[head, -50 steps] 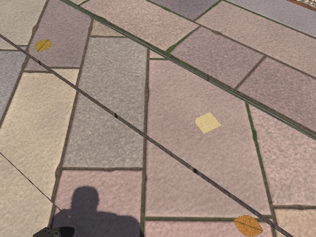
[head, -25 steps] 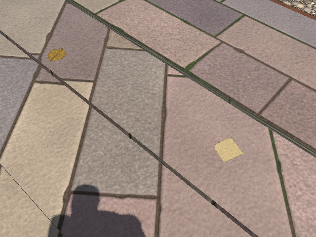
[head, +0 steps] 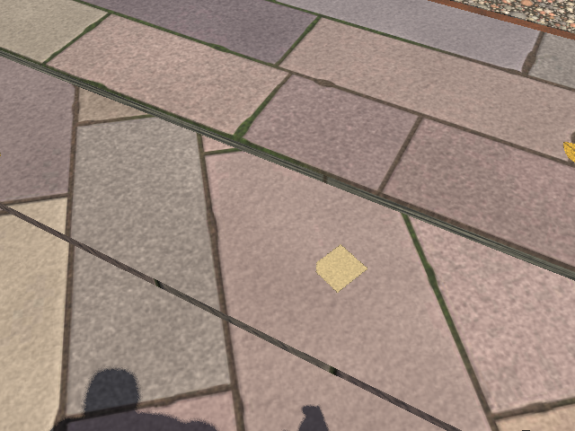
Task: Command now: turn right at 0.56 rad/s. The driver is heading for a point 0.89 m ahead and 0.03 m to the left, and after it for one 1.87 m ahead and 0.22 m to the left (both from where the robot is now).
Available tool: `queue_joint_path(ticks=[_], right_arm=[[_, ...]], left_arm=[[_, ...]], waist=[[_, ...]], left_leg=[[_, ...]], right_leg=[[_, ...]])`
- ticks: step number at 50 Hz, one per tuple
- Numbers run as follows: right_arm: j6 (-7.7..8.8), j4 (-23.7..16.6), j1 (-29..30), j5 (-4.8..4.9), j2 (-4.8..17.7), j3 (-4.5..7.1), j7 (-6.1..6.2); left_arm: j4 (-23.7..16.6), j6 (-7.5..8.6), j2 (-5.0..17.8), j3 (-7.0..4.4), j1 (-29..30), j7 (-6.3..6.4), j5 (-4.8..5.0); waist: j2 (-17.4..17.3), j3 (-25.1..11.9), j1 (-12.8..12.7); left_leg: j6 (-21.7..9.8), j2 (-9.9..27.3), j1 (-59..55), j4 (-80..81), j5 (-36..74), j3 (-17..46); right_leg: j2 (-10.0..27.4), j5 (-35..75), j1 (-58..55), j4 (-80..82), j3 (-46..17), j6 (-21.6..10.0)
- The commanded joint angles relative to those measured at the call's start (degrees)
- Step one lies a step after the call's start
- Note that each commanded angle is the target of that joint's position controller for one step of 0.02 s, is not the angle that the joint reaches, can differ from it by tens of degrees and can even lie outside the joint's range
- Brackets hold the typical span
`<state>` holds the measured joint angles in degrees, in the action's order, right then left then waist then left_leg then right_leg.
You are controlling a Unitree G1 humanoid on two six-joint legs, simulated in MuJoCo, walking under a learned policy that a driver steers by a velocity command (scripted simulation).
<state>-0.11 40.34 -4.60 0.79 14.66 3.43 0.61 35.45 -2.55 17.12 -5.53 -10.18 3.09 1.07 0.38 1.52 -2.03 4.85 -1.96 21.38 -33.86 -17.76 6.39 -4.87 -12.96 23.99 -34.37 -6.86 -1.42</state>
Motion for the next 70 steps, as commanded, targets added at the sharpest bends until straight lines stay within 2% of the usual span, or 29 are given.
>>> queue_joint_path(ticks=[1,4,5,6,8,13,19,21,23,24,25,28,34,37,39,40,41,42,43,44,46,53,56,59,61,63,64,66,70], right_arm=[[1.30,-2.0,-4.9,0.35,4.5,2.05,-0.75],[0.68,-2.0,-5.7,-1.65,9.1,3.76,-0.57],[0.75,-3.3,-1.5,-2.35,12.1,4.25,-0.33],[0.87,-6.0,2.7,-2.50,7.5,3.00,0.11],[1.05,-6.7,5.3,-1.75,5.0,1.39,0.96],[-0.44,-5.7,-1.8,-1.80,7.0,1.31,2.98],[-0.93,-5.0,0.5,0.39,10.4,2.91,1.73],[-0.94,-2.6,-2.9,0.23,7.3,2.32,1.96],[-0.89,-6.6,2.1,-2.18,3.9,1.08,0.47],[-1.14,-5.8,3.2,-1.21,5.7,1.73,-0.19],[-1.97,-6.0,0.9,0.60,5.5,1.79,0.32],[-2.88,-2.3,-4.8,0.27,8.0,2.75,1.43],[-0.75,-3.0,-4.6,0.94,5.4,1.80,0.52],[-0.92,1.9,-15.9,1.25,6.1,2.53,0.26],[-0.55,10.2,-31.7,-0.16,2.6,1.84,-0.57],[0.47,11.8,-36.7,-1.43,-1.3,0.31,-1.53],[1.61,8.1,-32.5,-1.84,-0.6,-1.20,-2.27],[2.88,5.6,-26.3,-1.70,12.9,1.97,-2.59],[3.69,4.5,-20.8,-0.51,13.4,2.37,-2.05],[3.83,5.2,-18.1,-1.50,9.1,0.75,-1.15],[4.36,5.5,-15.1,-2.29,5.3,-1.23,-0.44],[3.82,10.4,-30.4,-1.02,3.5,-2.00,1.77],[2.93,10.6,-30.1,-0.60,4.6,-1.77,1.10],[2.55,11.1,-29.6,-0.68,6.4,-1.24,0.48],[2.62,9.7,-24.0,-0.92,8.3,-0.65,0.69],[4.92,6.0,-27.3,-0.50,-2.3,-2.74,0.10],[5.72,5.8,-23.2,1.34,3.4,-0.40,-0.39],[5.09,2.9,-15.7,1.46,3.0,-0.03,0.27],[1.86,3.8,-17.3,1.57,1.7,0.75,0.41]], left_arm=[[-4.2,-0.05,7.1,-1.87,2.9,0.45,0.19],[-2.2,0.11,3.6,-1.41,-4.3,-0.60,0.32],[-3.8,0.44,6.8,-2.46,-4.2,-0.87,0.45],[-2.3,-0.11,9.3,-3.24,-2.3,-0.21,0.06],[-2.2,-1.83,8.2,-2.47,-4.4,-0.04,-0.44],[-6.1,-1.93,3.6,-0.20,1.8,-1.38,-0.60],[-4.7,-2.36,2.7,0.26,-4.2,-3.27,-0.67],[0.3,-2.13,1.7,0.11,-11.9,-2.96,-0.88],[-1.0,-1.35,6.3,-0.90,-12.0,-2.51,-1.45],[-3.8,-0.78,5.8,0.27,-6.5,-2.11,-2.55],[-4.0,-0.34,9.2,-0.52,-2.5,-2.04,-4.08],[-2.9,1.99,3.7,1.75,0.7,-1.43,-2.09],[-0.9,3.68,4.7,1.19,0.2,-0.27,-1.25],[-1.0,3.36,4.4,0.79,3.0,-0.72,-0.34],[-1.7,2.88,0.1,2.00,5.1,-1.18,-1.10],[-3.2,2.74,-4.9,3.45,7.4,-2.40,-1.36],[-4.3,3.24,-11.7,5.47,7.9,-3.96,0.52],[-6.6,4.59,-8.8,5.62,0.7,-4.86,4.31],[-7.2,5.44,-2.5,4.35,5.6,-4.36,4.71],[-6.7,5.67,0.4,3.67,8.8,-3.73,2.96],[-5.2,5.37,0.1,3.45,6.9,-3.04,-0.02],[-8.3,6.85,-5.8,5.56,18.8,-5.16,0.25],[-7.8,7.27,-5.6,5.26,18.1,-6.29,1.01],[-7.7,7.34,-2.5,3.60,13.1,-6.33,0.58],[-3.3,6.65,4.3,0.41,-5.2,-5.46,1.02],[1.1,6.45,11.9,-1.08,-17.3,-4.15,-1.52],[1.1,7.15,7.0,0.25,-13.5,-3.98,-2.30],[2.8,7.94,2.1,1.57,-5.9,-4.33,-0.96],[6.6,9.99,-1.2,1.53,-1.2,-4.40,-1.60]], waist=[[7.6,-7.2,3.4],[-13.4,-9.4,1.3],[-14.8,-10.0,-1.7],[-6.0,-8.3,-0.8],[-7.4,-5.8,-2.2],[-7.2,-6.4,2.2],[-11.3,-6.8,0.6],[-4.9,-6.6,-1.1],[15.0,-7.0,-1.5],[9.6,-6.9,-0.4],[14.9,-8.2,1.6],[9.8,-3.6,4.1],[7.7,-3.5,4.4],[6.8,-2.4,6.7],[-5.6,-1.1,11.0],[-11.3,-2.1,12.0],[-13.4,0.1,8.0],[-19.3,-0.8,2.3],[-9.2,8.6,1.9],[-2.6,12.4,2.3],[-1.3,11.3,0.0],[-3.6,6.5,8.3],[-7.7,6.0,7.0],[-13.6,0.3,2.0],[-13.9,-9.6,-9.2],[15.8,-29.4,-6.0],[11.8,-22.2,-5.9],[5.0,-6.8,-1.3],[4.9,-1.0,3.9]], left_leg=[[-1.6,-0.1,-8.6,14.1,9.3,-1.6],[-10.1,18.1,-26.4,11.9,26.3,10.9],[-15.2,26.0,-21.1,14.5,25.9,17.6],[-14.9,22.9,-17.4,15.5,18.9,13.1],[-14.9,19.6,-11.5,14.5,18.6,6.5],[-14.4,16.4,-19.2,11.8,16.1,0.5],[-13.6,17.6,-10.8,13.2,6.8,-0.7],[-10.8,13.0,-5.1,4.6,4.4,-6.3],[-1.2,2.4,14.4,-15.6,-17.9,-12.2],[-0.3,3.2,15.0,-26.0,-19.6,-6.6],[0.3,1.9,13.4,-32.0,-19.4,-6.7],[1.4,3.2,10.6,-43.2,-7.7,-7.9],[-1.6,6.4,4.2,-19.9,-7.4,-7.9],[-4.8,7.0,-11.2,-2.3,-8.0,-11.6],[-4.5,2.6,-25.0,11.8,-3.5,-17.5],[-6.3,8.5,-32.2,5.0,-7.2,-5.6],[-10.0,15.9,-25.8,-0.7,2.9,8.6],[-23.4,30.5,-19.9,25.3,-27.1,40.6],[-24.2,32.4,-17.1,31.9,-43.9,41.9],[-21.0,29.6,-13.5,29.1,-37.4,33.3],[-17.0,21.8,-9.1,26.8,-25.0,19.0],[-14.9,15.0,-16.8,31.6,11.1,-3.5],[-14.4,16.3,-24.8,30.3,22.7,-7.3],[-13.1,18.0,-29.3,19.1,56.4,-7.5],[-10.2,16.0,-20.0,-0.9,63.6,-8.1],[-6.1,-0.4,10.6,-37.6,-9.8,0.8],[-5.7,0.8,16.8,-48.9,-7.5,6.2],[-7.3,7.1,18.6,-49.2,0.7,-0.5],[-7.9,10.3,11.9,-42.4,6.4,-0.2]], right_leg=[[9.6,-0.5,-3.2,3.8,-18.2,-8.4],[-4.7,-24.1,17.3,-24.8,-4.5,0.1],[-1.8,-21.5,19.9,-36.8,-0.6,2.0],[0.9,-17.8,20.2,-45.5,-0.6,2.9],[2.3,-12.7,17.6,-53.6,0.5,5.6],[2.8,-7.3,17.2,-35.8,3.4,7.6],[6.6,-14.7,-6.6,-3.8,10.0,2.7],[2.6,-3.7,-18.6,10.0,13.7,0.7],[17.4,3.2,-25.3,9.8,-10.3,-9.1],[20.8,8.0,-20.9,12.1,-11.3,-12.0],[23.4,-4.9,-12.9,17.6,-17.2,-15.1],[18.1,-20.2,-5.6,20.0,-10.8,-9.7],[17.7,-16.1,-11.0,19.0,-7.1,-8.3],[16.6,-15.5,-3.0,14.3,-5.4,-9.3],[7.9,-19.2,8.0,-8.5,5.0,-6.3],[2.6,-26.5,23.5,-33.0,9.1,-2.8],[0.6,-28.6,38.3,-58.1,3.0,-2.1],[2.7,-18.9,45.5,-59.2,-2.8,-2.6],[7.5,-11.4,50.9,-61.5,-1.7,-1.3],[9.0,-5.2,51.1,-61.7,-2.6,0.2],[11.2,0.1,45.3,-60.2,0.9,2.3],[10.7,10.6,28.1,-27.0,12.6,1.3],[8.2,5.0,22.8,-16.7,15.2,-1.7],[3.5,-1.9,10.1,-11.7,16.1,-4.7],[2.9,2.8,-16.4,-3.4,12.0,-7.0],[28.5,-17.1,-45.0,14.4,-36.9,-15.4],[28.6,-19.5,-37.8,20.1,-37.8,-13.9],[25.6,-14.2,-19.5,20.6,-18.1,-9.6],[19.7,-2.5,-8.3,26.4,1.7,-7.3]])
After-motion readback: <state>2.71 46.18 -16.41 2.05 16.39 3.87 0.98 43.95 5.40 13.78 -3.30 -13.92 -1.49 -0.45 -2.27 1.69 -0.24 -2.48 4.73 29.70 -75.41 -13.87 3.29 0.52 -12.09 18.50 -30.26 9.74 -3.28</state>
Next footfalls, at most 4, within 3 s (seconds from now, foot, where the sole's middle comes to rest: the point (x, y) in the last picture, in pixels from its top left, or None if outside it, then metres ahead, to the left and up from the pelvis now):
0.42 right None -0.02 -0.11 -0.77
0.80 left None -0.04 0.13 -0.80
1.22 right None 0.25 -0.21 -0.76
1.76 left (298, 368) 0.58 0.02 -0.73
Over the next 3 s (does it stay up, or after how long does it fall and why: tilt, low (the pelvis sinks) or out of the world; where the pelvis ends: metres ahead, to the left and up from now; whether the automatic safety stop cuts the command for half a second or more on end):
stays up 0.94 0.14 0.06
